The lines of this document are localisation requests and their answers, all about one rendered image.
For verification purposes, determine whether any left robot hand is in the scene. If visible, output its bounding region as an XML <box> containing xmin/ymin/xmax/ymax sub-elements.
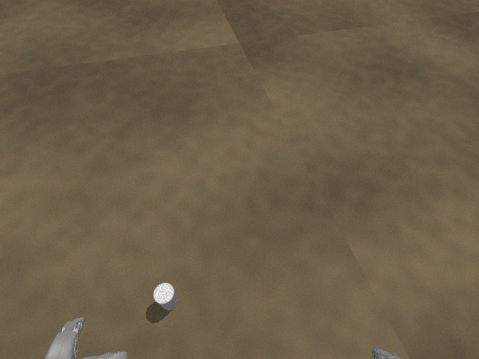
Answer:
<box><xmin>45</xmin><ymin>317</ymin><xmax>127</xmax><ymax>359</ymax></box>

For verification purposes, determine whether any cup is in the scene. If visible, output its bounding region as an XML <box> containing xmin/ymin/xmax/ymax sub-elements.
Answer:
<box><xmin>153</xmin><ymin>283</ymin><xmax>177</xmax><ymax>310</ymax></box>

